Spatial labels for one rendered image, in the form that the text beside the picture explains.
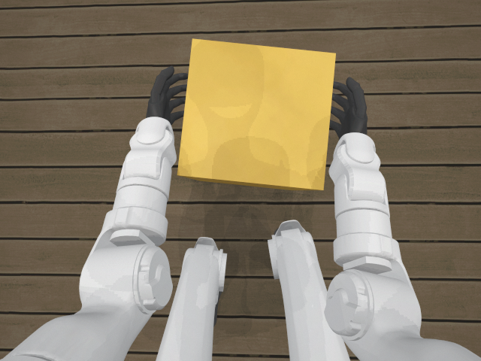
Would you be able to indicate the robot right hand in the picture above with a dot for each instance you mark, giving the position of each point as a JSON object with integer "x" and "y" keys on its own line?
{"x": 354, "y": 117}

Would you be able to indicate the left robot upper arm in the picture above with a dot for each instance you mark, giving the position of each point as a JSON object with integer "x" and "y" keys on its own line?
{"x": 121, "y": 287}

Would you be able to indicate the robot left forearm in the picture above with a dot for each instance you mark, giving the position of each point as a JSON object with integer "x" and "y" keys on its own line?
{"x": 138, "y": 215}

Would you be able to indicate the robot left foot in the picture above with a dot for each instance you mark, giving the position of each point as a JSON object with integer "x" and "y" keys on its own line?
{"x": 215, "y": 315}

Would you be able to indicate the right robot upper arm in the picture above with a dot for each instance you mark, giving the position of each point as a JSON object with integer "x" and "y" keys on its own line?
{"x": 379, "y": 319}

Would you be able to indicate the right robot shin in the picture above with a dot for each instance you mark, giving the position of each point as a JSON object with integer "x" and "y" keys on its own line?
{"x": 294, "y": 224}

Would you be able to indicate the carton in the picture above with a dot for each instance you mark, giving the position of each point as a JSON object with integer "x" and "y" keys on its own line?
{"x": 256, "y": 115}

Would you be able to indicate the robot right forearm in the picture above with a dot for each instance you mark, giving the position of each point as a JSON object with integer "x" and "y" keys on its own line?
{"x": 364, "y": 238}

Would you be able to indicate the robot left hand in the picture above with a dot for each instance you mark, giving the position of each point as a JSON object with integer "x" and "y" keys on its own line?
{"x": 160, "y": 103}

